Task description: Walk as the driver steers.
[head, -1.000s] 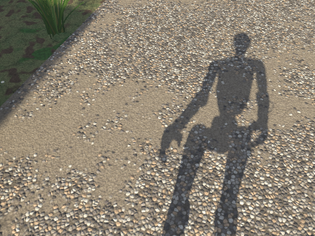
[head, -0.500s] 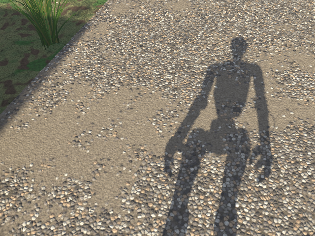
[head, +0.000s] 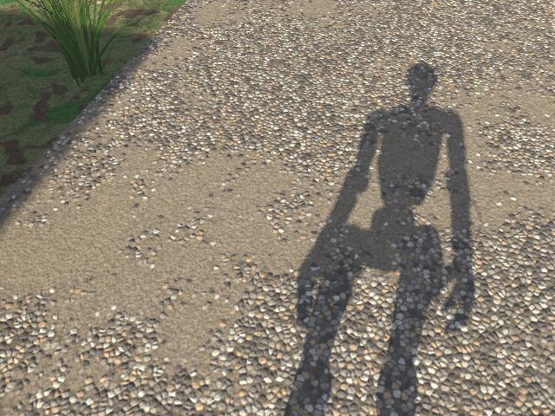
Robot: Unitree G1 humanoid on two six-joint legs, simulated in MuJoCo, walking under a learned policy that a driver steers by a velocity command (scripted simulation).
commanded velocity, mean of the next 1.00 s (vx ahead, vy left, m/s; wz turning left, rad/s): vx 0.22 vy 0.00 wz -0.05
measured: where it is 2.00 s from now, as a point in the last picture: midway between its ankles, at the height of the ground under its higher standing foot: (335, 327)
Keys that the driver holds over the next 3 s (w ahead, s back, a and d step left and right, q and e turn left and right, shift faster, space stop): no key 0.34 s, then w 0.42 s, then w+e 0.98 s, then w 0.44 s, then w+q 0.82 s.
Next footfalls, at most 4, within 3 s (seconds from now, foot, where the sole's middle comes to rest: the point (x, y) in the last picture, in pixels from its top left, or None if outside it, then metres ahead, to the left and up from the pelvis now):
1.12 right None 0.43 -0.03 -0.78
1.66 left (289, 315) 0.80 0.01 -0.78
2.16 right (401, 291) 0.87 -0.31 -0.78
2.72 left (384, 204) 1.21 -0.30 -0.78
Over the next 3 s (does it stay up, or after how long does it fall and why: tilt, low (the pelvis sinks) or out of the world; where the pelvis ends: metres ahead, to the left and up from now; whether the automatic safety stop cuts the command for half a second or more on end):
stays up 1.19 -0.34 0.00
